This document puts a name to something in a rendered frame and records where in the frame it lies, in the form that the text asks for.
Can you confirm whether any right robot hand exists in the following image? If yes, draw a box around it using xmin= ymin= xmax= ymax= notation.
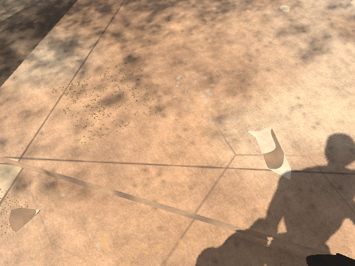
xmin=306 ymin=253 xmax=355 ymax=266

